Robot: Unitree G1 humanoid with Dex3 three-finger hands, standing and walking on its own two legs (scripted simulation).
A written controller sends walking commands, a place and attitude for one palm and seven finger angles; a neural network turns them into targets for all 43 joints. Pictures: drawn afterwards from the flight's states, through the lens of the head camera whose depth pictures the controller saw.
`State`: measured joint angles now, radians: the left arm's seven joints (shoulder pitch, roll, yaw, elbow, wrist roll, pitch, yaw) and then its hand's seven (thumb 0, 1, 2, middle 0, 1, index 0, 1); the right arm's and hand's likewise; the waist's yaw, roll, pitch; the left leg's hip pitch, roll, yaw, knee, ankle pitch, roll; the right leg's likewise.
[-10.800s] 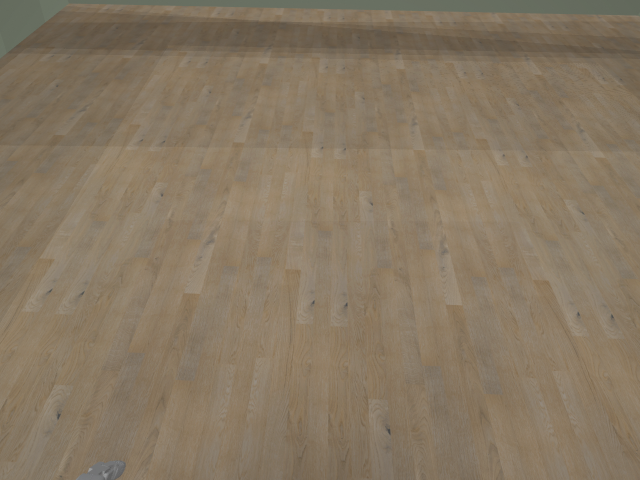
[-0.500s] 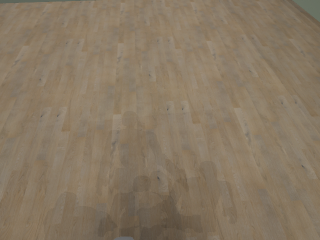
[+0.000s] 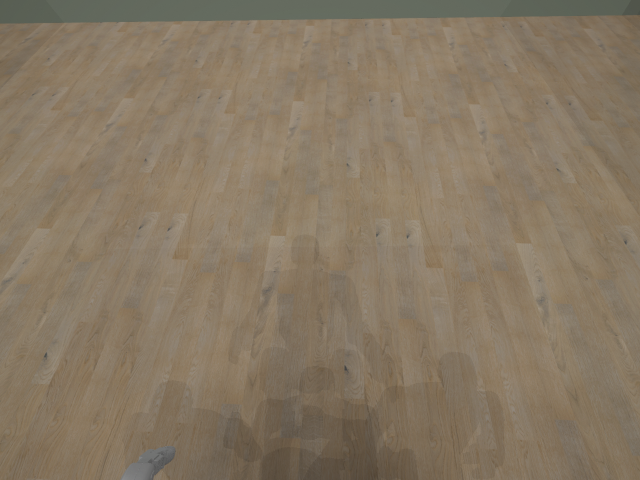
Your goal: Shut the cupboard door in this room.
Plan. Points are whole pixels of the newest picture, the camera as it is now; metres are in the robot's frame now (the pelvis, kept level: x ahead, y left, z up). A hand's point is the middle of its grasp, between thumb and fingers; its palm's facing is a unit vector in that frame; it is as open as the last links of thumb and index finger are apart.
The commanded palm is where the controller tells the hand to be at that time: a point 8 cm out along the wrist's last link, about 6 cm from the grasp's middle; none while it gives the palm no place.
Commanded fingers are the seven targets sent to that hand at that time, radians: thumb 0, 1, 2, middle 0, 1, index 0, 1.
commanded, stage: turn or walk to find it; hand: left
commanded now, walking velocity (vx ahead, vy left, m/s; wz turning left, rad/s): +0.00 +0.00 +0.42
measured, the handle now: out of the picture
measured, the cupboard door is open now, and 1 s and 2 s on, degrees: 86 86 86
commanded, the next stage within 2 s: none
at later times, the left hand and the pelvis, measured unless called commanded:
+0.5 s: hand out of the picture -0.06 +0.23 -0.19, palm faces +0.29 -0.93 -0.25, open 7.4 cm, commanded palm none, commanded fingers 0.00 0.90 0.90 -0.20 -0.30 -0.20 -0.30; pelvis -0.03 +0.02 -0.01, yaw +14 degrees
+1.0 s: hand out of the picture -0.04 +0.20 -0.14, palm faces +0.44 -0.85 -0.28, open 7.4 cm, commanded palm none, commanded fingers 0.00 0.90 0.90 -0.20 -0.30 -0.20 -0.30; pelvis -0.04 -0.01 +0.00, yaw +27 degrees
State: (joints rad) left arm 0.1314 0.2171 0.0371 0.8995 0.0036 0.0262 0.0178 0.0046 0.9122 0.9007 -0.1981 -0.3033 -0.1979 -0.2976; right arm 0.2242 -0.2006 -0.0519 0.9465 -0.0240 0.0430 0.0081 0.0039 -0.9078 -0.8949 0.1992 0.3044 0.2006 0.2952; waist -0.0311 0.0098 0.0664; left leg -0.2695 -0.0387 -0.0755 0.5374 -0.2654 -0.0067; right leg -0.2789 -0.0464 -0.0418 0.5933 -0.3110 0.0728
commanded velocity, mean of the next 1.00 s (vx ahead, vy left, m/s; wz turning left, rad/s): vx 0.00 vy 0.00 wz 0.42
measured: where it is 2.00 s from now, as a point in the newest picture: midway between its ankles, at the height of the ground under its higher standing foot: outside the picture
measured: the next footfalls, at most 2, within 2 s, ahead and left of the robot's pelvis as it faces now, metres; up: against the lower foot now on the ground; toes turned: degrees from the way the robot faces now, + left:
left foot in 0.46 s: -0.03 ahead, +0.14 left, +0.00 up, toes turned +19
right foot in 0.88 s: +0.04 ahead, -0.10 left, +0.00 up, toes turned +20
